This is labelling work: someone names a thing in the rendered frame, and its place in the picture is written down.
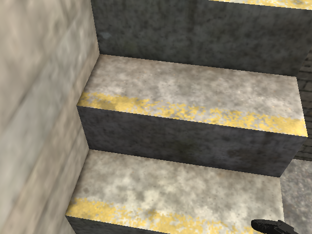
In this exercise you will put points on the robot right hand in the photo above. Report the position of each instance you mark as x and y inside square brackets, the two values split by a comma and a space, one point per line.
[267, 226]

